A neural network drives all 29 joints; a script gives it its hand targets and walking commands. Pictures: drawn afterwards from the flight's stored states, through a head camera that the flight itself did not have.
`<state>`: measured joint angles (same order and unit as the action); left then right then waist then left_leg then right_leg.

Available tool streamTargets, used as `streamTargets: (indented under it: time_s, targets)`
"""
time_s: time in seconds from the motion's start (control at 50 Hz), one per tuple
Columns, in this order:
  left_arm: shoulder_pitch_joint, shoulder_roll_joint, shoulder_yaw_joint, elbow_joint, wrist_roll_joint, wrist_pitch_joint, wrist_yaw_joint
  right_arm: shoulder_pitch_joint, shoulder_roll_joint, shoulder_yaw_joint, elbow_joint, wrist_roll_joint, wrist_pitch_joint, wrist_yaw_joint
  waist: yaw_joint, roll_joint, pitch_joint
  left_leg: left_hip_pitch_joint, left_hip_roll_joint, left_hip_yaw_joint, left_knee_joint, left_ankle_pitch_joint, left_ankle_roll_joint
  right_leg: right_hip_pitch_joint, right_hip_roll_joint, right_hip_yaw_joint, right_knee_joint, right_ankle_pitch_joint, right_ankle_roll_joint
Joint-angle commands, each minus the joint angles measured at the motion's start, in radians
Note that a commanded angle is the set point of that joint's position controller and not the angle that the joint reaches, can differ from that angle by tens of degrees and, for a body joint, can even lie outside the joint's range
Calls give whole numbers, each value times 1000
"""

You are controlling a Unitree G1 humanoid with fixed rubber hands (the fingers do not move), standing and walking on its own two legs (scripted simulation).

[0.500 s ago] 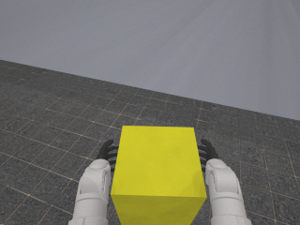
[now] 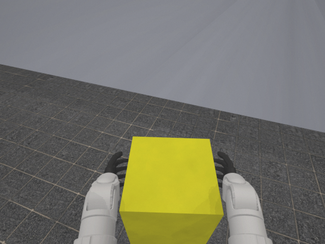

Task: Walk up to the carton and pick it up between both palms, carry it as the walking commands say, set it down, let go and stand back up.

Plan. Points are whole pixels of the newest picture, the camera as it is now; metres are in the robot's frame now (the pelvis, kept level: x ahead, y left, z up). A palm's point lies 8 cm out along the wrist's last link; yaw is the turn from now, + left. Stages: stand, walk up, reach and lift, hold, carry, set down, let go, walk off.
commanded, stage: hold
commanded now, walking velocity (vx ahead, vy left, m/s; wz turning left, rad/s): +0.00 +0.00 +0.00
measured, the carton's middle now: (169, 193) +0.29 -0.01 -0.03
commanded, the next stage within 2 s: carry in 0.48 s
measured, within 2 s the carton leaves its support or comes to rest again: neither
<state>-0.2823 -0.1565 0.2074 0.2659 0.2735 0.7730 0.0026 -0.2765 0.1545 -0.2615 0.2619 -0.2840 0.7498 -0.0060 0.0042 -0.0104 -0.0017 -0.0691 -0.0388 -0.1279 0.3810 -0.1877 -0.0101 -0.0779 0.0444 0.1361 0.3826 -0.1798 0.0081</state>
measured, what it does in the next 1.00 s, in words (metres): lifts its left foot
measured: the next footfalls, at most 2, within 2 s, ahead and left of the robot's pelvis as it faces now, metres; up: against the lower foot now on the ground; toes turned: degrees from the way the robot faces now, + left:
left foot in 1.12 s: -0.05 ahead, +0.10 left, +0.00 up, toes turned -5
right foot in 1.80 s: -0.08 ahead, -0.10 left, +0.00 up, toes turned -38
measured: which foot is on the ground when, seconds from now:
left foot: down 0.00-0.82, up 0.84-1.00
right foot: down 0.00-1.00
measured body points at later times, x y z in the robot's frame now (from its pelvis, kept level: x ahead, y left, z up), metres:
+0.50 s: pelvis +0.00 +0.00 +0.00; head -0.05 +0.01 +0.45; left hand +0.30 +0.15 +0.04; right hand +0.30 -0.16 +0.04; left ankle +0.02 +0.13 -0.74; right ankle +0.03 -0.13 -0.74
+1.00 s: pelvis -0.04 -0.04 -0.02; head +0.01 -0.06 +0.43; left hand +0.36 -0.02 +0.07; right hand +0.28 -0.31 +0.08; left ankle -0.01 +0.08 -0.71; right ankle +0.00 -0.13 -0.74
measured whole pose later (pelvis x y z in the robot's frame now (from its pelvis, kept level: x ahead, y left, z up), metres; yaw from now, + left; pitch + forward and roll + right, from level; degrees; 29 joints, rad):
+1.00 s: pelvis -0.04 -0.04 -0.02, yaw -12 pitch +6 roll +2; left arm -0.64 -0.03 0.14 0.10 0.07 1.19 0.13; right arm -0.70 -0.08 -0.18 0.16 0.00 1.19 -0.13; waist -0.07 -0.03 -0.01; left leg -0.54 0.04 0.11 0.90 -0.49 -0.07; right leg -0.51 0.00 -0.04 0.62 -0.22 -0.07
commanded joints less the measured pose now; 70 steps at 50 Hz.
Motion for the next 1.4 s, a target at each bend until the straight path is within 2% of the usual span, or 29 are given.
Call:
streamTargets:
  time_s: [0.0, 0.44, 0.46, 0.5, 0.54, 0.56, 0.58, 0.6, 0.62, 0.68, 0.72, 0.74, 0.76, 0.78, 0.8, 0.82, 0.84, 0.88, 0.98, 1.04, 1.08, 1.12, 1.16, 1.2, 1.24, 1.26, 1.32, 1.34, 1.38]
  targets:
    - [-532, -939, -563, -69, -282, -51, -243, -499, 954, 606, -13, 290, -18, 250, 3, 0, -224, 24, -51, 58, -58, 79, 4, 45, 47, -57, -59, 82, 5]
    - [-493, -949, -571, -87, -287, -43, -237, -469, 939, 616, -41, 294, -18, 252, 4, 3, -226, 35, -47, 51, -59, 114, -1, 45, 52, -53, -57, 97, 4]
    - [-517, -928, -621, -109, -316, -51, -238, -482, 954, 655, -65, 306, -21, 250, -1, 1, -261, -55, 119, 59, 69, 40, 17, -126, -131, -7, 65, 123, -18]
    - [-591, -935, -660, -162, -365, -45, -236, -532, 973, 671, -117, 330, -15, 239, -8, 10, -222, -133, 125, 47, 100, -192, 29, -258, -125, 68, 102, 4, -43]
    - [-566, -929, -701, -225, -398, -9, -227, -502, 956, 725, -186, 369, 18, 221, -18, 37, -291, -66, 194, -12, 91, -121, 48, -375, -109, 60, 195, 76, -25]
    - [-642, -922, -741, -286, -431, 12, -219, -559, 931, 763, -233, 404, 38, 209, -22, 103, -334, -29, 262, -84, 55, -70, 77, -431, -70, 4, 319, 75, -9]
    - [-678, -919, -764, -316, -458, 40, -210, -583, 921, 786, -246, 426, 66, 195, -19, 197, -371, -14, 369, -157, 31, 55, 137, -479, -32, -58, 502, -130, 0]
    - [-736, -901, -792, -355, -498, 65, -201, -610, 900, 807, -271, 446, 91, 178, -15, 222, -394, 1, 438, -163, 51, 187, 193, -519, -40, -93, 607, -315, 10]
    - [-771, -869, -803, -363, -532, 95, -193, -619, 873, 818, -280, 457, 118, 161, -14, 194, -388, -33, 458, -132, 72, 237, 206, -529, -76, -109, 626, -341, 14]
    - [-709, -850, -790, -353, -587, 192, -179, -601, 840, 836, -337, 473, 205, 119, -15, 89, -384, -139, 394, 12, 137, 324, 150, -429, -73, -159, 493, -308, -2]
    - [-757, -853, -787, -351, -624, 246, -170, -722, 821, 848, -375, 521, 259, 100, 3, 95, -420, -183, 327, 142, 271, 341, 78, -275, -32, -204, 234, -131, -16]
    - [-788, -848, -780, -354, -641, 271, -168, -779, 810, 853, -397, 548, 284, 92, 8, 36, -428, -237, 266, 191, 381, 223, 30, -186, -53, -136, 70, 0, -23]
    - [-787, -838, -762, -335, -646, 297, -166, -787, 803, 848, -399, 562, 313, 86, 5, -151, -422, -453, 173, 236, 529, -133, -22, -43, -225, 110, 2, 272, -64]
    - [-880, -809, -748, -338, -656, 314, -160, -852, 816, 866, -396, 592, 333, 86, -12, -317, -436, -637, 103, 256, 682, -426, -67, 64, -386, 268, 81, 695, -132]
    - [-1018, -793, -746, -321, -671, 326, -144, -1000, 795, 871, -360, 638, 347, 82, -16, -226, -481, -611, 150, 184, 741, -422, -59, 48, -385, 201, 114, 717, -156]
    - [-952, -803, -727, -295, -630, 339, -132, -983, 809, 839, -347, 646, 365, 86, -11, -203, -476, -588, 133, 176, 654, -433, -50, 12, -369, 174, 97, 597, -174]
    - [-908, -796, -691, -296, -593, 349, -115, -972, 847, 828, -301, 665, 382, 98, -2, -106, -461, -556, 140, 179, 634, -396, -60, -20, -338, 131, 123, 566, -160]
    - [-1003, -802, -657, -354, -584, 359, -82, -1073, 905, 810, -269, 733, 398, 118, 7, -67, -509, -469, 105, 217, 577, -318, -64, -40, -311, 86, 137, 579, -160]
    - [-1086, -843, -581, -432, -569, 405, -47, -1071, 1025, 712, -209, 748, 442, 130, 9, -115, -612, -417, 59, 208, 348, -257, -38, 120, -282, 30, 148, 617, -180]
    - [-1038, -862, -563, -397, -551, 423, -47, -1025, 1042, 675, -197, 720, 454, 129, -14, -103, -619, -171, 90, 208, 93, 23, -19, 12, -223, -44, 181, 560, -136]
    - [-1044, -885, -580, -367, -560, 426, -59, -1027, 1037, 667, -196, 695, 452, 128, -8, -37, -630, -22, 176, 119, 153, 212, 16, -105, -190, -68, 206, 455, -100]
    - [-1061, -908, -606, -351, -576, 424, -70, -1075, 1002, 679, -221, 685, 441, 122, -10, 59, -611, 44, 221, 149, 232, 459, 50, -172, -123, -105, 155, 233, -68]
    - [-1089, -917, -630, -369, -591, 424, -85, -1057, 1010, 688, -236, 668, 433, 117, -22, 64, -584, -55, 179, 177, 213, 233, 43, -103, -134, -97, 108, 266, -68]
    - [-1074, -939, -650, -361, -599, 424, -99, -1014, 1009, 684, -254, 640, 434, 117, -26, 0, -544, -133, 128, 192, 177, -38, 17, -100, -180, -44, 84, 207, -88]
    - [-1214, -923, -688, -369, -641, 415, -105, -1152, 968, 704, -268, 650, 421, 112, -19, -8, -508, -144, 105, 215, 207, -118, 9, -136, -207, 3, 44, 131, -83]
    - [-993, -939, -660, -306, -603, 429, -110, -952, 990, 677, -217, 607, 437, 111, -8, -46, -483, -176, 86, 244, 254, -167, -4, -152, -248, 62, 19, 124, -84]
    - [-814, -935, -659, -297, -586, 434, -138, -757, 996, 678, -202, 556, 445, 125, 6, -196, -431, -275, 36, 248, 329, -311, -8, -160, -342, 224, -73, 76, -109]
    - [-765, -947, -661, -305, -579, 438, -145, -702, 1008, 680, -205, 545, 450, 131, 8, -214, -421, -275, 39, 240, 326, -304, -9, -170, -344, 232, -85, 75, -105]
    - [-705, -965, -687, -380, -579, 438, -156, -619, 1037, 704, -253, 552, 452, 149, 3, -215, -422, -168, 40, 253, 233, -265, 0, -241, -302, 171, -88, 94, -53]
